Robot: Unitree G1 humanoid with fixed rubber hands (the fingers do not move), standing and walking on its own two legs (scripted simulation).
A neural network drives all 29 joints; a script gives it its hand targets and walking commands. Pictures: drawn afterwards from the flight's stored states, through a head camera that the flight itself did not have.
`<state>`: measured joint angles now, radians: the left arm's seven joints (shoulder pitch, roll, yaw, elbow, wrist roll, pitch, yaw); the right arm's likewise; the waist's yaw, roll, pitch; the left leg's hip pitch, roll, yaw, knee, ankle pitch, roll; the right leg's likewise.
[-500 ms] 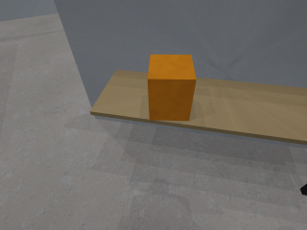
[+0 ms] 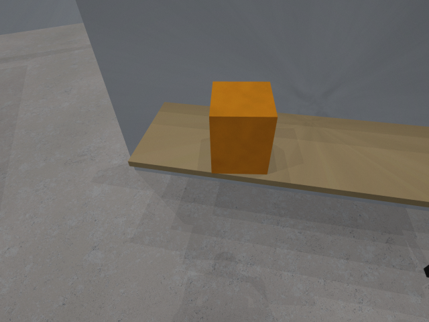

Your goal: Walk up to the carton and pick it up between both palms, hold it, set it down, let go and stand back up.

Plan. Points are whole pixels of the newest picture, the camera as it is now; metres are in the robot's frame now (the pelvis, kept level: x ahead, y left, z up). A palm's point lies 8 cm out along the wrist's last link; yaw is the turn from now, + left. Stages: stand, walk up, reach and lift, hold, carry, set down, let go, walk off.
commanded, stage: stand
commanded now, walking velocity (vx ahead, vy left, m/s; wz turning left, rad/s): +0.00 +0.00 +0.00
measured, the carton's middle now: (240, 128) +0.77 -0.04 -0.09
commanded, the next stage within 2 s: walk up in 1.08 s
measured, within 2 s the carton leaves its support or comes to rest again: neither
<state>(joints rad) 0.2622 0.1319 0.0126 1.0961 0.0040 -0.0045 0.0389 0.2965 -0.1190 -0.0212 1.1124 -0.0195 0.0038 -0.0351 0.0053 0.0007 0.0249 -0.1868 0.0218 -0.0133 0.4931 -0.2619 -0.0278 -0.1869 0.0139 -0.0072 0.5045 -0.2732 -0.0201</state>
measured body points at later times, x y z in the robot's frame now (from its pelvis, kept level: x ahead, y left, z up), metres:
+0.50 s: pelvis +0.01 +0.00 +0.00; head +0.01 +0.00 +0.45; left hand +0.01 +0.21 -0.16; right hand -0.01 -0.20 -0.17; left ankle +0.00 +0.14 -0.74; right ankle +0.00 -0.11 -0.74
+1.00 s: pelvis +0.01 +0.00 +0.00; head +0.02 -0.01 +0.45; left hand +0.00 +0.20 -0.16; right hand -0.01 -0.21 -0.16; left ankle +0.00 +0.14 -0.74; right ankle +0.00 -0.11 -0.74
